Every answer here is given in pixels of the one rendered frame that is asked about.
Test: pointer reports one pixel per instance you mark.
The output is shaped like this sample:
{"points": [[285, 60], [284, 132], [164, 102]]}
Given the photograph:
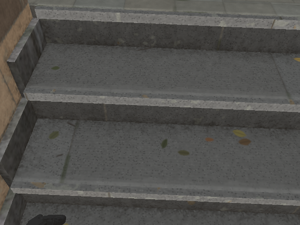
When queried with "robot left hand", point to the robot left hand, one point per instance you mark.
{"points": [[47, 220]]}

